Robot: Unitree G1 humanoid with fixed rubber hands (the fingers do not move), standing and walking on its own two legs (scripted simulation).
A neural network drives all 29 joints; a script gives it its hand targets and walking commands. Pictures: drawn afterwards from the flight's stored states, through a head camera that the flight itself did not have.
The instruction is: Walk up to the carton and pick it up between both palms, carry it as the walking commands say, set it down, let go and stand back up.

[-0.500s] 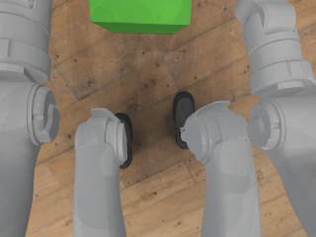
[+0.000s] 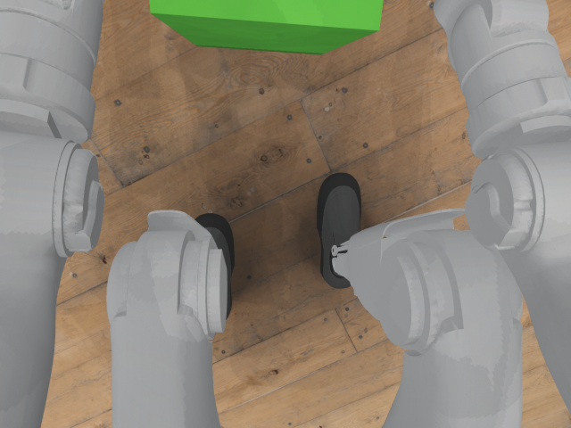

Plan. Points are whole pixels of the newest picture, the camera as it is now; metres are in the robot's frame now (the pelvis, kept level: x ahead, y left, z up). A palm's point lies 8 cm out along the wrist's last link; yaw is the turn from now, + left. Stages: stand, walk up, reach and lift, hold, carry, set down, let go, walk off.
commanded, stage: reach and lift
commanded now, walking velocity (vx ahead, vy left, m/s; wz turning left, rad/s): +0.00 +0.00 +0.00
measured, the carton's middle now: out of the picture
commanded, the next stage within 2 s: none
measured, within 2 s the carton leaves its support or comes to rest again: leaves its support in 1.36 s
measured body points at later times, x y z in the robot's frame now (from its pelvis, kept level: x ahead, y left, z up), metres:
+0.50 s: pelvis +0.00 +0.00 +0.00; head +0.39 +0.01 +0.21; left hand +0.60 +0.14 -0.19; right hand +0.57 -0.16 -0.20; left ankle +0.09 +0.11 -0.34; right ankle +0.15 -0.12 -0.34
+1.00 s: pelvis +0.02 +0.00 +0.00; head +0.40 +0.03 +0.23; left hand +0.60 +0.12 -0.19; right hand +0.57 -0.15 -0.19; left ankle +0.09 +0.11 -0.34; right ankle +0.15 -0.12 -0.34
